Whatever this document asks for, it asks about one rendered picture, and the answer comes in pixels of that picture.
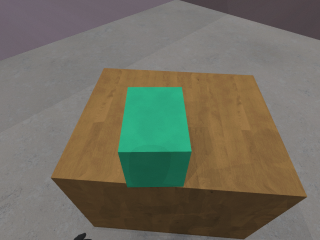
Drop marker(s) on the carton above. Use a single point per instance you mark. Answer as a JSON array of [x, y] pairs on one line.
[[154, 147]]

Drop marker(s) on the pedestal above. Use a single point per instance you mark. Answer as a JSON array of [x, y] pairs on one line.
[[239, 178]]

